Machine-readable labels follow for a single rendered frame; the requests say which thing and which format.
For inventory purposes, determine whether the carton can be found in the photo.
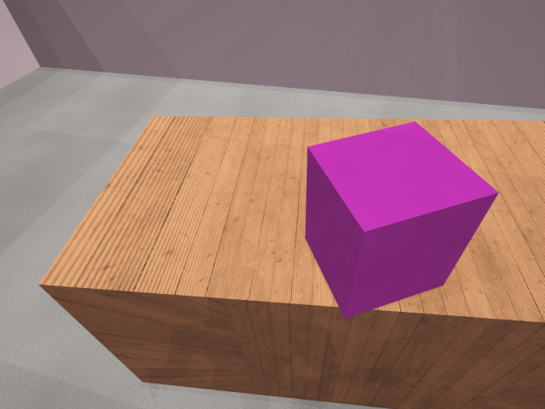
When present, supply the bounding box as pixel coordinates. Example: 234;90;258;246
305;122;499;319

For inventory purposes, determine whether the pedestal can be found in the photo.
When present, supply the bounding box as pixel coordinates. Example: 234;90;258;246
39;116;545;409

